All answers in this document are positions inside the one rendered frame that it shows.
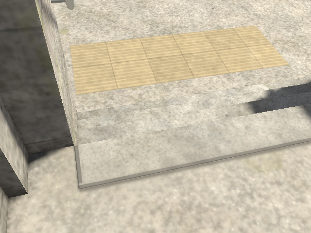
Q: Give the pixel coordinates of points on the stairs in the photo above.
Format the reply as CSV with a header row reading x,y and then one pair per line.
x,y
139,118

